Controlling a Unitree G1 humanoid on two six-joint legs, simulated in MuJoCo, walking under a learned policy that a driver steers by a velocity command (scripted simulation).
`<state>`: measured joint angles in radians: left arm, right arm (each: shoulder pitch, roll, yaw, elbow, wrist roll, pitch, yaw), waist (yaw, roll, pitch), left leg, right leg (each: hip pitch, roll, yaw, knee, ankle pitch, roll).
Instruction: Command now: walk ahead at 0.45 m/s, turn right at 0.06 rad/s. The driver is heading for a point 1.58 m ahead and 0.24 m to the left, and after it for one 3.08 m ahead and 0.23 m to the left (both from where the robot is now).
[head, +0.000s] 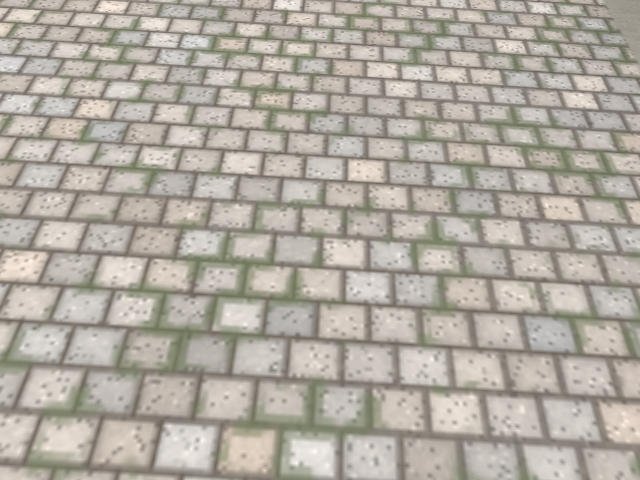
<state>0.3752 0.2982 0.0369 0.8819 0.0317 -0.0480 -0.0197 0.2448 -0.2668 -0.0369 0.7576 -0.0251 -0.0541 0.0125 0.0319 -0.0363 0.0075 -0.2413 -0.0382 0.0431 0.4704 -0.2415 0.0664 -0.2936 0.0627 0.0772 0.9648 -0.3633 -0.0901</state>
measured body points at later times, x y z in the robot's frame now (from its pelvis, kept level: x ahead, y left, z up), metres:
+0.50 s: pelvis +0.27 -0.03 -0.01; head +0.31 -0.03 +0.44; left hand +0.41 +0.23 -0.13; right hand +0.27 -0.28 -0.15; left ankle +0.12 +0.09 -0.64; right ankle +0.34 -0.08 -0.74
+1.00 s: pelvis +0.55 +0.01 -0.02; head +0.58 +0.02 +0.43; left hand +0.48 +0.25 -0.17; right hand +0.74 -0.22 -0.12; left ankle +0.65 +0.08 -0.74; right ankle +0.36 -0.08 -0.69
